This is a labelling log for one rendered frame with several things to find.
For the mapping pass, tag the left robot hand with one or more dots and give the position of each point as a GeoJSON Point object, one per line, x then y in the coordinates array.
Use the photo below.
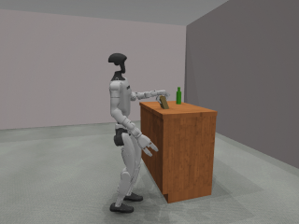
{"type": "Point", "coordinates": [162, 92]}

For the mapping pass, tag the robot right upper arm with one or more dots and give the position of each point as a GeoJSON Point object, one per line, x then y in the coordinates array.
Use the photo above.
{"type": "Point", "coordinates": [115, 89]}

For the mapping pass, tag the left robot foot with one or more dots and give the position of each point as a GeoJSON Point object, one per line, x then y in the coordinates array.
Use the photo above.
{"type": "Point", "coordinates": [133, 197]}

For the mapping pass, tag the robot left upper arm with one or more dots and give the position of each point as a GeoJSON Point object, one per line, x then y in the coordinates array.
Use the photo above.
{"type": "Point", "coordinates": [133, 94]}

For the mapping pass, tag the right robot hand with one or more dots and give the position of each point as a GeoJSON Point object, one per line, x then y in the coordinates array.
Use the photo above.
{"type": "Point", "coordinates": [143, 141]}

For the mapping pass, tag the left robot forearm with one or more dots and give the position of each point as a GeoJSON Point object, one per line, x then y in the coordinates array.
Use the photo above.
{"type": "Point", "coordinates": [146, 94]}

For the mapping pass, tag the robot head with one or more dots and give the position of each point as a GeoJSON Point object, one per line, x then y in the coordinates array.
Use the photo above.
{"type": "Point", "coordinates": [118, 59]}

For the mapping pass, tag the table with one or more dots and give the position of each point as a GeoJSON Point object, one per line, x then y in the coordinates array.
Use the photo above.
{"type": "Point", "coordinates": [184, 134]}

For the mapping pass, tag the right robot forearm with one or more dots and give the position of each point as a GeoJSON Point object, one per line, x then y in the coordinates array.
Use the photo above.
{"type": "Point", "coordinates": [123, 120]}

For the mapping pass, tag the sponge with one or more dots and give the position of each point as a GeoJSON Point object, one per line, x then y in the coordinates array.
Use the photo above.
{"type": "Point", "coordinates": [163, 103]}

